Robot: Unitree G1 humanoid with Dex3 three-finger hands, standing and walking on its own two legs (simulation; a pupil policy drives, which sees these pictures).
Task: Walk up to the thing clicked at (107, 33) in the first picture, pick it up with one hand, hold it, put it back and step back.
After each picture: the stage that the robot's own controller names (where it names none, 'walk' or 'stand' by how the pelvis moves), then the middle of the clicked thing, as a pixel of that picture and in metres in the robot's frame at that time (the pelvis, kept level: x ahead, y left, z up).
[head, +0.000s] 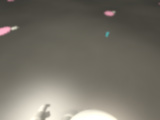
stand; (107, 34) +2.27 -0.42 -0.72
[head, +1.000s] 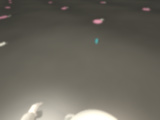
walk; (96, 41) +2.17 +0.00 -0.69
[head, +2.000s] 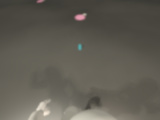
walk; (79, 47) +1.51 +0.35 -0.71
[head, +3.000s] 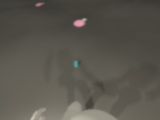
walk; (76, 64) +1.00 +0.36 -0.72
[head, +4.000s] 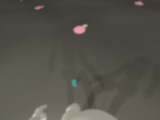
walk; (74, 83) +0.63 +0.28 -0.71
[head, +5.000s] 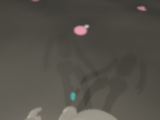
walk; (72, 96) +0.39 +0.18 -0.70
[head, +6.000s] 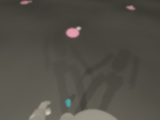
stand; (68, 102) +0.32 +0.21 -0.72
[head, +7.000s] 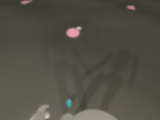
stand; (69, 102) +0.32 +0.20 -0.73
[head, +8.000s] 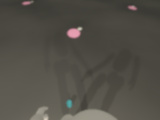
stand; (69, 103) +0.31 +0.20 -0.73
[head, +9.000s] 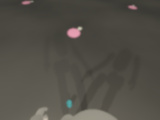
stand; (69, 103) +0.31 +0.20 -0.73
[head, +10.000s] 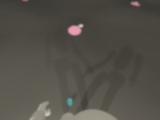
go down; (69, 101) +0.31 +0.20 -0.72
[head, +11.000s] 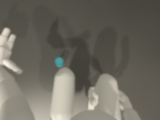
go down; (59, 62) +0.39 +0.23 -0.30
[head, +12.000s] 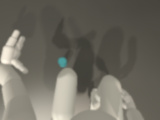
close in; (62, 62) +0.39 +0.23 -0.29
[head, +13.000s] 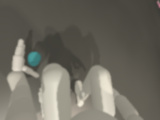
close in; (34, 59) +0.38 +0.26 -0.22
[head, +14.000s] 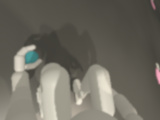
close; (31, 58) +0.37 +0.27 -0.22
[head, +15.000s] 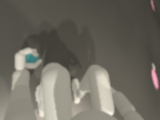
lift; (31, 58) +0.36 +0.26 -0.23
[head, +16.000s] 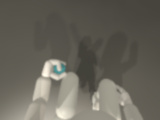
lift; (59, 70) +0.31 +0.22 -0.07
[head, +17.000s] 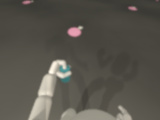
hold; (65, 73) +0.33 +0.17 +0.04
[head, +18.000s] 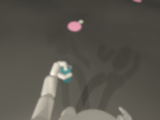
hold; (66, 74) +0.33 +0.17 +0.00
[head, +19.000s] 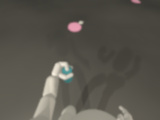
hold; (67, 74) +0.33 +0.16 +0.00
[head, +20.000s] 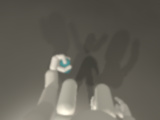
crouch; (65, 66) +0.38 +0.18 -0.09
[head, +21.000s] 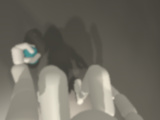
lower; (31, 55) +0.39 +0.26 -0.22
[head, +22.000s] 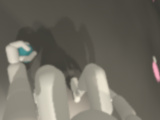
lower; (25, 53) +0.41 +0.27 -0.22
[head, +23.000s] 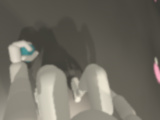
lower; (27, 53) +0.40 +0.27 -0.22
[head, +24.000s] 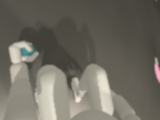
lower; (28, 53) +0.40 +0.27 -0.22
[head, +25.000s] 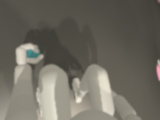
loosen; (32, 55) +0.39 +0.25 -0.23
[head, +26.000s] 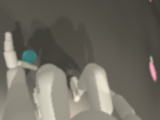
withdraw; (29, 57) +0.38 +0.25 -0.23
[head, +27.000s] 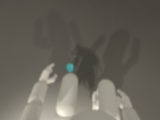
walk; (70, 67) +0.41 +0.19 -0.39
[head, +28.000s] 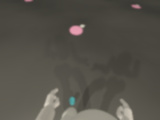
stand; (72, 101) +0.34 +0.15 -0.66
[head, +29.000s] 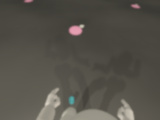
stand; (71, 100) +0.35 +0.17 -0.67
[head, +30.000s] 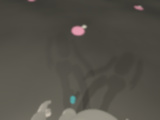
stand; (72, 99) +0.35 +0.16 -0.69
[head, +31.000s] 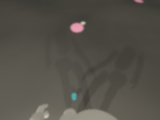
walk; (74, 96) +0.37 +0.16 -0.72
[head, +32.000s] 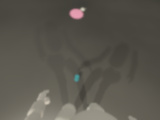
walk; (76, 78) +0.54 +0.12 -0.70
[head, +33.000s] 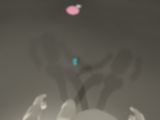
walk; (75, 61) +0.83 +0.24 -0.69
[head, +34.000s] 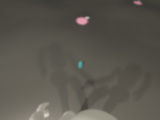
stand; (80, 64) +0.95 +0.17 -0.71
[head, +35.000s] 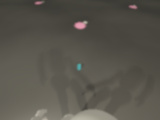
stand; (79, 67) +0.98 +0.20 -0.72
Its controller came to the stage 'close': yes
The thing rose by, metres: 0.71
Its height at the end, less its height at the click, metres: +0.00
